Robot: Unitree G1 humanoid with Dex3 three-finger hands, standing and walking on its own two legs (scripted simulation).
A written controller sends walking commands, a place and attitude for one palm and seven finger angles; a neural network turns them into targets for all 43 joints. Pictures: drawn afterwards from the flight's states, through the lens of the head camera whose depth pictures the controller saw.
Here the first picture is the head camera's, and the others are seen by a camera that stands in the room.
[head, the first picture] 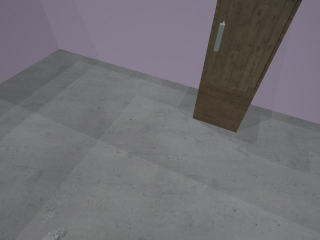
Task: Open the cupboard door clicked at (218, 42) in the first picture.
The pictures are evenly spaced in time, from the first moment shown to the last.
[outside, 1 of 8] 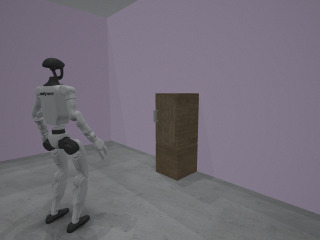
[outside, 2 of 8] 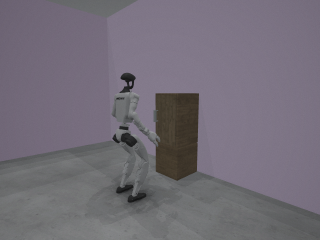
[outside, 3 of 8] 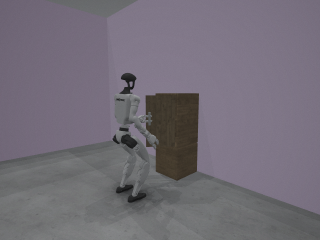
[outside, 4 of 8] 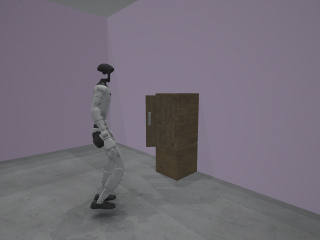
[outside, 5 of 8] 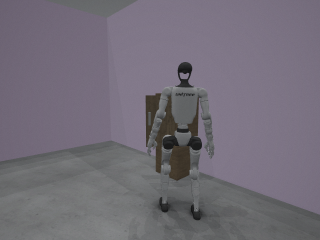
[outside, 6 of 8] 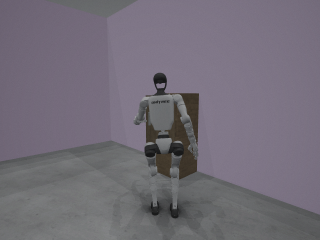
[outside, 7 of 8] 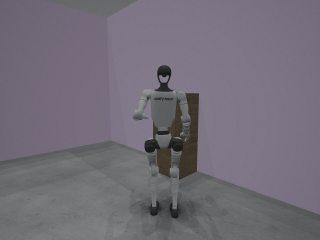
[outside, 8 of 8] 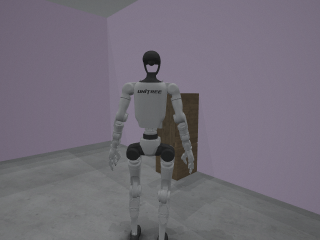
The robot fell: no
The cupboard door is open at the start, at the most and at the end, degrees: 0 92 92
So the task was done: yes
